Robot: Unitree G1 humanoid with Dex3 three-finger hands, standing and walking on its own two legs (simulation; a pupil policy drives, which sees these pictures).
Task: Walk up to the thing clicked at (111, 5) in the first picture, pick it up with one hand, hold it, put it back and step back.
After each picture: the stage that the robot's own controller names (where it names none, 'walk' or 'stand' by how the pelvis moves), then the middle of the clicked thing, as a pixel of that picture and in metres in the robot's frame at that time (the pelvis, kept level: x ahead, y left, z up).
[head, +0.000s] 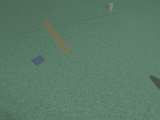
stand; (110, 7) +2.36 -0.44 -0.72
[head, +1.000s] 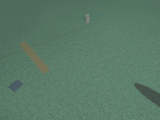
walk; (87, 18) +2.26 +0.07 -0.70
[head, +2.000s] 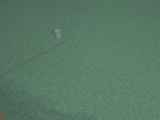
walk; (57, 34) +1.60 +0.40 -0.72
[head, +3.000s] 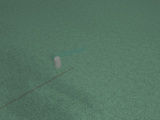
walk; (57, 62) +1.09 +0.32 -0.71
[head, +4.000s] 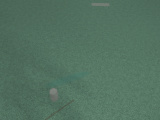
walk; (54, 95) +0.70 +0.24 -0.69
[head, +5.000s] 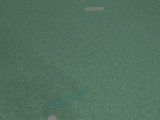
stand; out of the picture +0.47 +0.22 -0.69
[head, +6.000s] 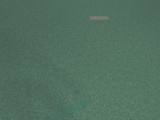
stand; out of the picture +0.42 +0.21 -0.71
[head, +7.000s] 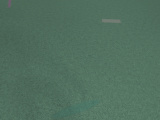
stand; out of the picture +0.46 +0.17 -0.72
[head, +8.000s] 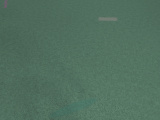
stand; out of the picture +0.47 +0.19 -0.72
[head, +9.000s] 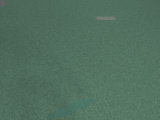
stand; out of the picture +0.45 +0.20 -0.72
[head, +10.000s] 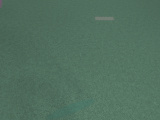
stand; out of the picture +0.44 +0.20 -0.73
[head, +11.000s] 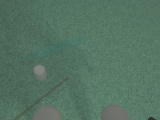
go down; (40, 73) +0.50 +0.21 -0.47
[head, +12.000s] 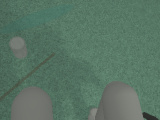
go down; (19, 48) +0.54 +0.23 -0.32
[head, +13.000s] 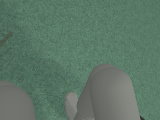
close in; out of the picture +0.52 +0.28 -0.24
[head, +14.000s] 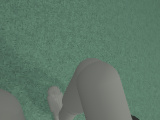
close; out of the picture +0.51 +0.29 -0.23
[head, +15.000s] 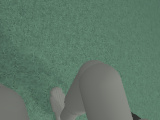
lift; out of the picture +0.46 +0.24 -0.26
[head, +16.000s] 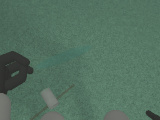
close; (49, 98) +0.41 +0.18 -0.52
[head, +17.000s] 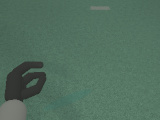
close; out of the picture +0.34 +0.21 -0.70
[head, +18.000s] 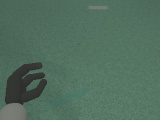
close; out of the picture +0.35 +0.22 -0.70
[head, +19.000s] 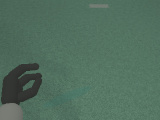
stand; out of the picture +0.35 +0.22 -0.70
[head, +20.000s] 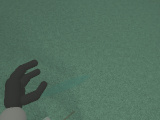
stand; out of the picture +0.37 +0.20 -0.66
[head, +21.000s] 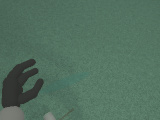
stand; out of the picture +0.37 +0.18 -0.65
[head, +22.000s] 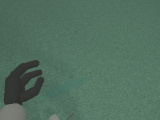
stand; out of the picture +0.39 +0.15 -0.68
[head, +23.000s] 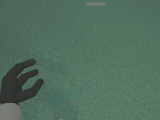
stand; out of the picture +0.42 +0.11 -0.69
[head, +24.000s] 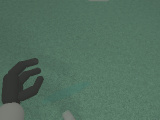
close; (69, 119) +0.45 +0.07 -0.67
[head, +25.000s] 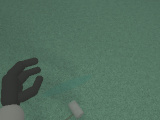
close; (75, 109) +0.48 +0.03 -0.65
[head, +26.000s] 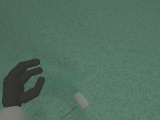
close; (81, 100) +0.52 -0.01 -0.64
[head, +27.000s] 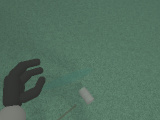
close; (86, 95) +0.55 -0.04 -0.63
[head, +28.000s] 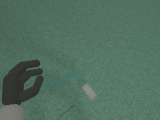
close; (89, 91) +0.57 -0.07 -0.63
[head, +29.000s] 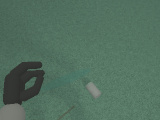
close; (93, 90) +0.59 -0.11 -0.64
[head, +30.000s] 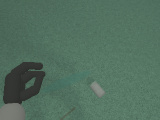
close; (97, 89) +0.61 -0.14 -0.65
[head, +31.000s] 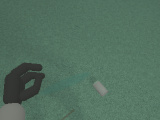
close; (100, 88) +0.63 -0.17 -0.65
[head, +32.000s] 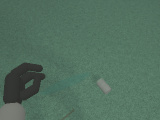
close; (103, 86) +0.65 -0.20 -0.66
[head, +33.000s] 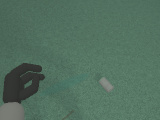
close; (106, 84) +0.67 -0.23 -0.66
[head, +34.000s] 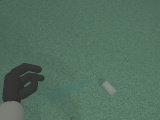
close; (109, 88) +0.69 -0.25 -0.68
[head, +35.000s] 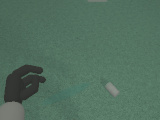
close; (112, 89) +0.70 -0.28 -0.69
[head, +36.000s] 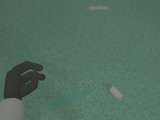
close; (115, 93) +0.72 -0.30 -0.70
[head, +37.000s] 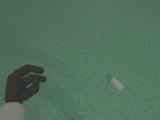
close; (116, 84) +0.74 -0.33 -0.69
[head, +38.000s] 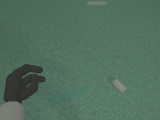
close; (119, 86) +0.75 -0.35 -0.70
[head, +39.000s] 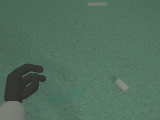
close; (121, 85) +0.77 -0.37 -0.70
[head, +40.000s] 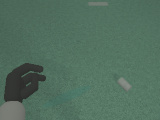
close; (124, 84) +0.78 -0.39 -0.70
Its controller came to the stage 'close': yes
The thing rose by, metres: 0.01
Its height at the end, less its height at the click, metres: -0.02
